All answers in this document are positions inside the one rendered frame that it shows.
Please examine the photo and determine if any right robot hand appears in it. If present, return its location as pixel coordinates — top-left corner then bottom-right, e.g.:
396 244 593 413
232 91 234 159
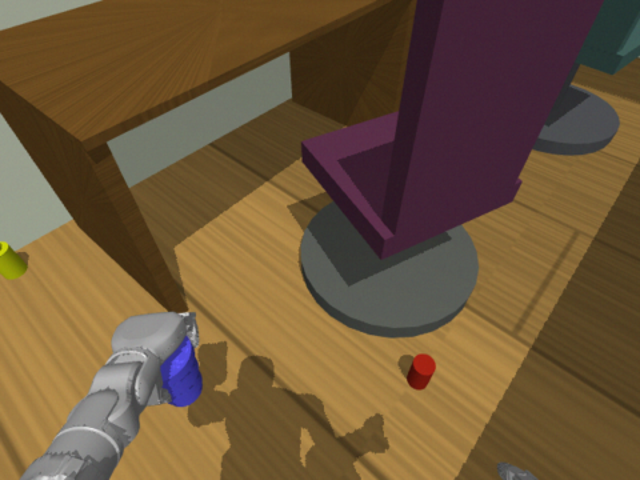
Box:
497 462 538 480

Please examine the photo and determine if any desk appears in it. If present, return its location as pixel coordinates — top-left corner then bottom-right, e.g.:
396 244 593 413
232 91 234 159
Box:
0 0 417 314

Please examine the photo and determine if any left robot arm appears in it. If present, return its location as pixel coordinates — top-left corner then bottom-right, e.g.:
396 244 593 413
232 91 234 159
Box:
19 347 160 480

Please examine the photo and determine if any left robot hand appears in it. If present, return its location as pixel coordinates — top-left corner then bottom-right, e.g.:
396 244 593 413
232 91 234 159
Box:
111 312 199 406

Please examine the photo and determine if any office chair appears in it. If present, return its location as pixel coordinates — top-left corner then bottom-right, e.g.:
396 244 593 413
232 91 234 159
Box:
532 0 640 156
301 0 604 338

